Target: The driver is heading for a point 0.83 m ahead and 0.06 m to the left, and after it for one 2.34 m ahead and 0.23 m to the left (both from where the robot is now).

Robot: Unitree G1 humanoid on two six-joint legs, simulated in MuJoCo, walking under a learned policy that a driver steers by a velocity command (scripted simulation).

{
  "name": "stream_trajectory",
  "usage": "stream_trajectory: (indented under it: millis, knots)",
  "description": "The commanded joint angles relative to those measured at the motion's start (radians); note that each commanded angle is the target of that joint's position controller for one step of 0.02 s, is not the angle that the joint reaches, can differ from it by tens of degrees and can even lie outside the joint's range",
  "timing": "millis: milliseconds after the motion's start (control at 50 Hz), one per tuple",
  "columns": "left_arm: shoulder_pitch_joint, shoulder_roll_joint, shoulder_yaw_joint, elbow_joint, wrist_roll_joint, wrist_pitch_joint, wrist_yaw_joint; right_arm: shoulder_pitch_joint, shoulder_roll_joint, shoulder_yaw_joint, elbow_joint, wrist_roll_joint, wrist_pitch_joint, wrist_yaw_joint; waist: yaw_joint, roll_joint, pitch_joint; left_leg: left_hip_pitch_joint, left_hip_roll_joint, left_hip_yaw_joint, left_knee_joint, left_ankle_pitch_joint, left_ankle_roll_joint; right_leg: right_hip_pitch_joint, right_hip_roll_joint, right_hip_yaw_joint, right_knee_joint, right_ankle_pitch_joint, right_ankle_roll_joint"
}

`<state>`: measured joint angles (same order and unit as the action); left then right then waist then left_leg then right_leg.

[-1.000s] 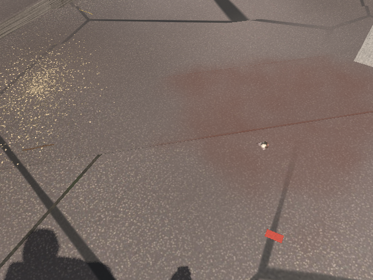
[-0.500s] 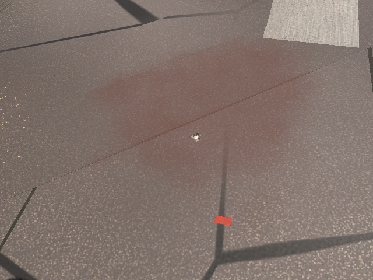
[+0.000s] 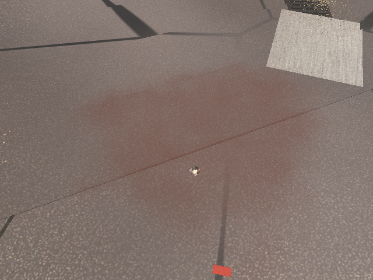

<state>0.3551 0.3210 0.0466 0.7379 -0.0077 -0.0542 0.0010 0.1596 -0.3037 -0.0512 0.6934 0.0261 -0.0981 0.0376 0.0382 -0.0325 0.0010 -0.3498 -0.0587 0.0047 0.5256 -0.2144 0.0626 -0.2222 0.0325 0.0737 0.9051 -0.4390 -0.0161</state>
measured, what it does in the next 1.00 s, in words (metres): walks ahead: right foot, then left foot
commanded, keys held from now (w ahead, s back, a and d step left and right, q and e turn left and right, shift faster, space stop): w+q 0.44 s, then w+e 0.46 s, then e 0.10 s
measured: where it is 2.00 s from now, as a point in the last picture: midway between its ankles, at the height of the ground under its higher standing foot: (161, 233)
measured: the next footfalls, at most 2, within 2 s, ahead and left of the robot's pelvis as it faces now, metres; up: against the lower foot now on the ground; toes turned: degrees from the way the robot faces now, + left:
right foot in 0.40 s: +0.42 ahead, -0.07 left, +0.00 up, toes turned +19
left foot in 0.84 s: +0.56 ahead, +0.24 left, +0.00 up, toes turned +9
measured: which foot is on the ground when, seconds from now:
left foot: down 0.00-0.42, up 0.44-0.82, down 0.84-1.00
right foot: up 0.00-0.38, down 0.40-0.84, up 0.86-1.00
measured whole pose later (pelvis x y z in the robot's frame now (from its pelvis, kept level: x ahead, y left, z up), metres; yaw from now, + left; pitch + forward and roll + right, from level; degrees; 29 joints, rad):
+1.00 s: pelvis +0.51 +0.12 +0.01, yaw +6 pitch +1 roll +0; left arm 0.32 0.32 0.07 0.74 -0.03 -0.02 0.01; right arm 0.20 -0.26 -0.04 0.70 -0.02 -0.08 0.01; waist 0.01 -0.04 0.03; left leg -0.26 0.00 0.05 0.44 -0.20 0.02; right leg -0.49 -0.02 0.06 1.13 -0.38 0.02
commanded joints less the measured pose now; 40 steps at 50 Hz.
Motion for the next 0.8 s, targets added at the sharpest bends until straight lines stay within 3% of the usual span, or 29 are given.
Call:
stream_trajectory:
  millis: [20, 40, 80, 140, 220, 260, 320, 360, 380, 400, 420, 440, 460, 480, 500, 520, 540, 580, 640, 700, 740, 800]
  knots:
    - [-0.13, 0.126, 0.02, -0.141, -0.012, -0.071, -0.012, 0.198, -0.147, -0.043, -0.023, -0.014, 0.008, -0.009, -0.115, 0.108, -0.031, 0.525, 0.323, -0.543, -0.27, -0.087, 0.226, -0.615, -0.073, 0.028, 0.28, 0.072, 0.001]
    - [-0.153, 0.123, 0.023, -0.147, 0.011, -0.076, -0.014, 0.171, -0.136, -0.039, -0.033, -0.017, 0.015, -0.01, -0.097, 0.066, 0.001, 0.457, 0.292, -0.488, -0.284, 0.011, 0.216, -0.595, -0.093, 0.019, 0.218, 0.124, 0.009]
    - [-0.149, 0.106, 0.025, -0.15, 0.028, -0.071, -0.018, 0.14, -0.126, -0.031, -0.045, -0.02, 0.02, -0.018, -0.058, 0.098, 0.003, 0.362, 0.243, -0.413, -0.311, 0.167, 0.209, -0.509, -0.105, 0.007, 0.13, 0.178, 0.033]
    - [-0.186, 0.073, 0.016, -0.159, 0.029, -0.056, -0.014, 0.147, -0.149, -0.036, -0.031, -0.008, 0.022, -0.036, -0.05, 0.103, 0.023, 0.26, 0.203, -0.33, -0.324, 0.318, 0.204, -0.474, -0.084, -0.029, -0.004, 0.242, 0.077]
    - [-0.355, 0.026, -0.003, -0.192, 0.02, -0.064, -0.02, 0.209, -0.164, -0.043, 0.006, -0.002, 0.035, -0.056, -0.103, 0.114, 0.038, 0.155, 0.138, -0.272, -0.299, 0.329, 0.142, -0.334, -0.024, -0.045, -0.294, 0.487, 0.089]
    - [-0.409, 0.035, 0.0, -0.203, 0.009, -0.069, -0.027, 0.25, -0.164, -0.043, 0.025, 0.006, 0.041, -0.06, -0.12, 0.113, 0.037, 0.163, 0.155, -0.312, -0.285, 0.29, 0.129, -0.284, -0.005, -0.032, -0.361, 0.543, 0.078]
    - [-0.422, 0.069, 0.015, -0.207, 0.001, -0.074, -0.03, 0.259, -0.159, -0.046, 0.038, 0.01, 0.051, -0.068, -0.1, 0.132, 0.037, 0.252, 0.194, -0.388, -0.222, 0.273, 0.108, -0.252, -0.009, 0.013, -0.428, 0.502, 0.046]
    - [-0.356, 0.1, 0.032, -0.191, 0.0, -0.078, -0.025, 0.24, -0.162, -0.051, 0.035, 0.004, 0.059, -0.069, -0.06, 0.156, 0.011, 0.29, 0.204, -0.411, -0.141, 0.407, 0.091, -0.165, -0.007, 0.004, -0.441, 0.406, 0.01]
    - [-0.256, 0.125, 0.048, -0.169, 0.003, -0.081, -0.018, 0.22, -0.149, -0.047, 0.027, 0.001, 0.062, -0.064, -0.004, 0.15, -0.055, 0.279, 0.162, -0.385, -0.03, 0.51, 0.068, -0.015, -0.009, -0.018, -0.48, 0.421, -0.022]
    - [-0.104, 0.158, 0.061, -0.152, 0.016, -0.081, -0.009, 0.198, -0.115, -0.032, 0.002, -0.013, 0.063, -0.057, 0.071, 0.122, -0.203, 0.175, 0.114, -0.357, 0.19, 0.444, 0.041, 0.258, -0.112, 0.06, -0.433, 0.412, -0.083]
    - [0.026, 0.235, 0.08, -0.136, 0.032, -0.071, -0.001, 0.313, -0.023, -0.006, -0.014, -0.015, 0.056, -0.056, 0.055, -0.1, -0.373, -0.137, -0.027, -0.24, 0.551, 0.006, -0.027, 0.641, -0.36, 0.407, -0.422, 0.332, -0.215]
    - [0.037, 0.19, 0.072, -0.112, 0.012, -0.062, -0.013, 0.386, -0.049, 0.002, -0.019, 0.009, 0.049, -0.053, 0.023, -0.296, -0.437, -0.326, -0.027, -0.209, 0.742, -0.393, -0.047, 0.697, -0.483, 0.732, -0.533, 0.139, -0.29]
    - [-0.008, 0.103, 0.052, -0.119, 0.004, -0.058, -0.011, 0.314, -0.132, -0.019, 0.002, 0.02, 0.051, -0.054, 0.043, -0.145, -0.266, -0.38, 0.037, -0.218, 0.8, -0.31, -0.053, 0.55, -0.422, 0.636, -0.576, 0.031, -0.248]
    - [-0.049, 0.072, 0.042, -0.11, 0.006, -0.052, -0.012, 0.217, -0.146, -0.022, -0.012, 0.011, 0.051, -0.053, 0.045, -0.047, -0.136, -0.369, 0.069, -0.171, 0.78, -0.227, -0.056, 0.395, -0.364, 0.481, -0.598, 0.077, -0.214]
    - [-0.085, 0.067, 0.035, -0.096, 0.011, -0.047, -0.016, 0.148, -0.127, -0.019, -0.035, -0.006, 0.046, -0.051, 0.023, -0.003, -0.042, -0.356, 0.091, -0.145, 0.737, -0.19, -0.057, 0.256, -0.318, 0.395, -0.629, 0.184, -0.21]
    - [-0.106, 0.057, 0.029, -0.089, 0.017, -0.047, -0.019, 0.123, -0.114, -0.021, -0.046, -0.015, 0.042, -0.047, -0.005, -0.013, 0.001, -0.328, 0.119, -0.132, 0.684, -0.162, -0.054, 0.17, -0.281, 0.334, -0.657, 0.269, -0.211]
    - [-0.117, 0.056, 0.027, -0.085, 0.019, -0.048, -0.02, 0.132, -0.09, -0.016, -0.047, -0.014, 0.04, -0.042, -0.03, -0.041, 0.014, -0.29, 0.134, -0.118, 0.643, -0.149, -0.054, 0.114, -0.258, 0.301, -0.682, 0.324, -0.216]
    - [-0.12, 0.061, 0.029, -0.072, 0.001, -0.052, -0.023, 0.133, -0.052, -0.002, -0.046, -0.022, 0.035, -0.037, -0.048, -0.062, 0.012, -0.261, 0.142, -0.083, 0.528, -0.151, -0.065, 0.068, -0.238, 0.254, -0.713, 0.411, -0.241]
    - [-0.115, 0.118, 0.047, -0.06, -0.013, -0.046, -0.016, 0.03, -0.021, 0.022, -0.077, -0.039, 0.016, -0.027, -0.028, -0.05, 0.025, -0.189, 0.137, -0.054, 0.283, -0.02, -0.082, -0.002, -0.207, 0.174, -0.737, 0.443, -0.241]
    - [-0.056, 0.152, 0.057, -0.036, -0.02, -0.033, -0.011, -0.069, -0.043, 0.02, -0.095, -0.025, 0.003, -0.016, 0.006, -0.046, 0.023, -0.084, 0.091, -0.047, 0.113, 0.172, -0.098, -0.031, -0.195, 0.157, -0.724, 0.424, -0.209]
    - [-0.017, 0.157, 0.058, -0.024, -0.027, -0.025, -0.008, -0.107, -0.068, 0.012, -0.111, -0.018, -0.003, -0.012, 0.01, -0.045, 0.021, -0.042, 0.08, -0.064, 0.047, 0.198, -0.093, -0.009, -0.21, 0.191, -0.695, 0.357, -0.186]
    - [0.004, 0.149, 0.055, -0.014, -0.025, -0.011, -0.003, -0.066, -0.102, -0.01, -0.105, -0.013, -0.009, -0.016, -0.038, -0.051, 0.006, 0.102, 0.076, -0.059, -0.034, 0.162, -0.06, -0.011, -0.205, 0.228, -0.604, 0.277, -0.135]
Keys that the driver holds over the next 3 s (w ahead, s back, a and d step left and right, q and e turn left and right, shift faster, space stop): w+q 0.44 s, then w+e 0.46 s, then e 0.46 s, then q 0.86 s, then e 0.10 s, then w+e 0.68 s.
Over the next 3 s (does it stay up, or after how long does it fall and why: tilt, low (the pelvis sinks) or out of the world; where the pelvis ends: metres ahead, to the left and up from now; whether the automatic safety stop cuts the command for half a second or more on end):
stays up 0.84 0.12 -0.01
